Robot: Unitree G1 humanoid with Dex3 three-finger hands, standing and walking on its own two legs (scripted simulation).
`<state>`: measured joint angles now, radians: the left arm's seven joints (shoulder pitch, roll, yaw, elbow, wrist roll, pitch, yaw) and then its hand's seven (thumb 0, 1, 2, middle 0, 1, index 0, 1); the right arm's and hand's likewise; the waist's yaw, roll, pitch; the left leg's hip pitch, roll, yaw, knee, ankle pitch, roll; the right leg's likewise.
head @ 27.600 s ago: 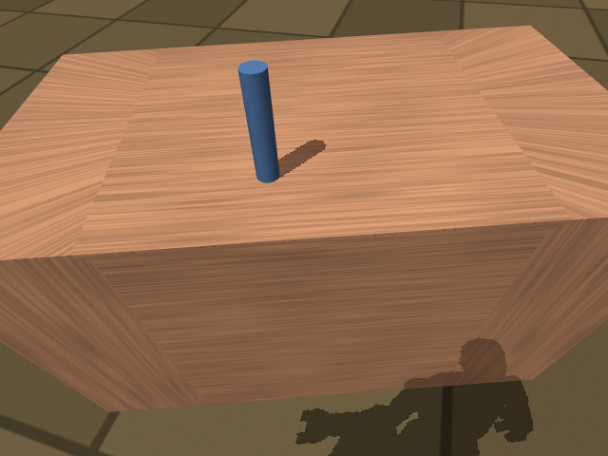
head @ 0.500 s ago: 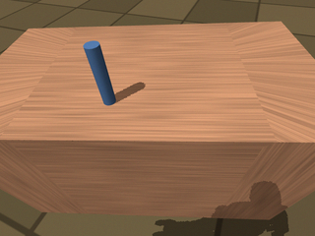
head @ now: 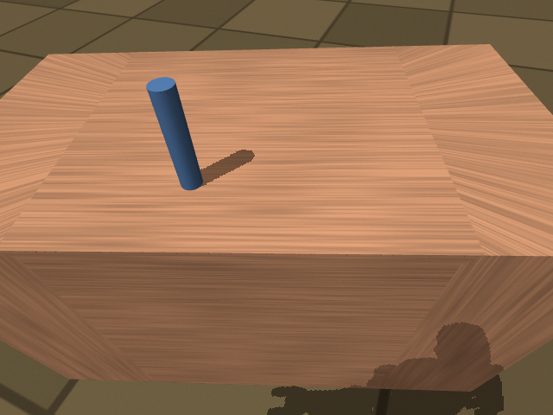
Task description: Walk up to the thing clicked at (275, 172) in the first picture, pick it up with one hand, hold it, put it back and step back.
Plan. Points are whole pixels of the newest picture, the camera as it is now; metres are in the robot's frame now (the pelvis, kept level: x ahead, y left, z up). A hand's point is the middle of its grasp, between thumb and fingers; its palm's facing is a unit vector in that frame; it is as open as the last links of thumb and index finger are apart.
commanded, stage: stand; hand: left
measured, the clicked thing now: (178, 140) +0.52 +0.20 +0.12
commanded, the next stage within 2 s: none
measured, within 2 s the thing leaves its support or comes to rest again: neither
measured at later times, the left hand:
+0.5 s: hand out of the picture +0.08 +0.25 -0.16, palm faces -0.02 -0.94 -0.35, open 7.9 cm
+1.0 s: hand out of the picture +0.07 +0.26 -0.16, palm faces -0.02 -0.94 -0.35, open 7.3 cm
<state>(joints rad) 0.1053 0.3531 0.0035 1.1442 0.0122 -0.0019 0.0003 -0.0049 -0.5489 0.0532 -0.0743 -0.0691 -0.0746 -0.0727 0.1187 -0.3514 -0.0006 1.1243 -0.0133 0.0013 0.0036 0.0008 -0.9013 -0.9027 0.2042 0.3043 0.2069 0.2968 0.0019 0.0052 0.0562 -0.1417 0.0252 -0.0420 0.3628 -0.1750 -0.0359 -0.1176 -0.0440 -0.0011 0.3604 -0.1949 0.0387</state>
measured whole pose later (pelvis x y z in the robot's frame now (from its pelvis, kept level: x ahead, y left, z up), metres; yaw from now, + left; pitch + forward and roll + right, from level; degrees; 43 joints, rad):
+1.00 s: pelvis +0.01 +0.00 +0.00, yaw +0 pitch -3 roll +0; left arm 0.12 0.35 0.01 1.13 0.01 0.00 0.00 0.00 0.91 0.90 -0.21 -0.30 -0.21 -0.30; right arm 0.12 -0.35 -0.01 1.12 -0.01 0.00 0.00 0.00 -0.90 -0.90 0.20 0.30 0.21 0.30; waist 0.00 0.00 0.06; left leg -0.13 0.02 -0.04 0.35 -0.18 -0.03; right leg -0.10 -0.05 0.00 0.34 -0.20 0.04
